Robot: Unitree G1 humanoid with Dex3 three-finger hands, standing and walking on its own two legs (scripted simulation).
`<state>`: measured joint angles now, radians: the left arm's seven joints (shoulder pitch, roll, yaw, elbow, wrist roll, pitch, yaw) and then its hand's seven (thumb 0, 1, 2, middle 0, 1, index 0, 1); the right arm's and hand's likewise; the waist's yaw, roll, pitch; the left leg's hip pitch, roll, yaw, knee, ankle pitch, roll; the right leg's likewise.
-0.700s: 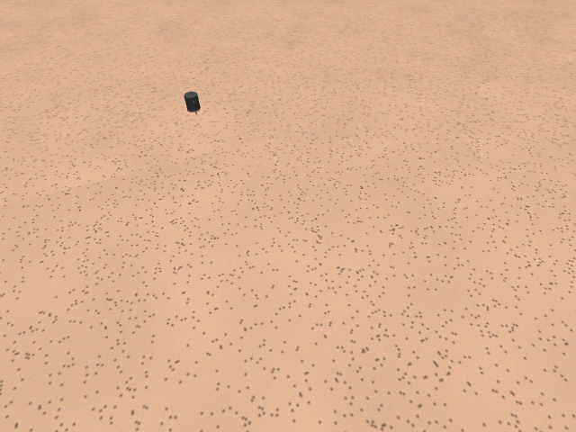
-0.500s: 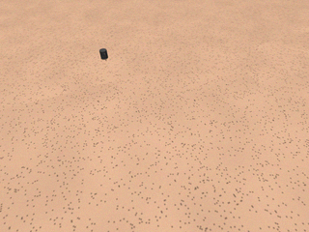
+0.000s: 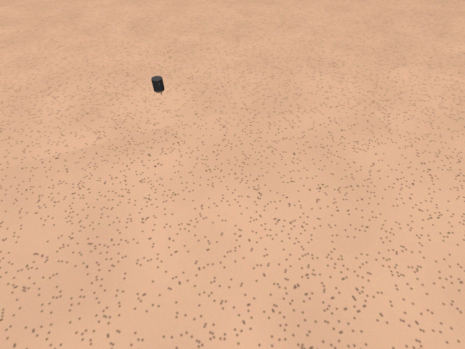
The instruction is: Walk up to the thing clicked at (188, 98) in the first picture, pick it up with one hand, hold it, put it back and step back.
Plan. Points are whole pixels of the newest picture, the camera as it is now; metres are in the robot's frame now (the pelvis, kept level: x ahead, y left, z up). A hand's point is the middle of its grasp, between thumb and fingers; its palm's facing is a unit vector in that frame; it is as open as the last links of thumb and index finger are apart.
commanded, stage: stand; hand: left
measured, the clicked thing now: (158, 84) +2.24 +0.75 -0.73
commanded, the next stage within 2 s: walk up in 0.42 s
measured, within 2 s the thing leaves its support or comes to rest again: neither
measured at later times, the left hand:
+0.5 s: hand out of the picture +0.07 +0.26 -0.15, palm faces +0.01 -0.94 -0.34, open 7.3 cm
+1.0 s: hand (52, 309) +0.25 +0.42 -0.16, palm faces +0.06 -0.95 -0.31, open 7.4 cm
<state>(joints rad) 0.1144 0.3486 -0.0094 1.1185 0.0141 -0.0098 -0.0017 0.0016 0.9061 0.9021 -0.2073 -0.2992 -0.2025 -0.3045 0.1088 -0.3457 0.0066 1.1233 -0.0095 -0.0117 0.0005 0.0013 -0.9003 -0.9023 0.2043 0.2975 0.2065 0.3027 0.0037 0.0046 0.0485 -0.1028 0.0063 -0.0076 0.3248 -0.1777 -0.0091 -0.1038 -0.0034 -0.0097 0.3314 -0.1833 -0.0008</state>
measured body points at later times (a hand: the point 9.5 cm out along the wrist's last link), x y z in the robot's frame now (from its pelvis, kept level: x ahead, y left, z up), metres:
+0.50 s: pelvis +0.01 +0.00 +0.00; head +0.01 -0.01 +0.45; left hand +0.07 +0.31 -0.12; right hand +0.08 -0.31 -0.13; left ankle -0.01 +0.12 -0.73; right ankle +0.00 -0.12 -0.74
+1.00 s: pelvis +0.19 +0.14 -0.01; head +0.18 +0.17 +0.44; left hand +0.24 +0.47 -0.14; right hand +0.28 -0.19 -0.10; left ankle +0.17 +0.24 -0.75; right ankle +0.21 +0.00 -0.67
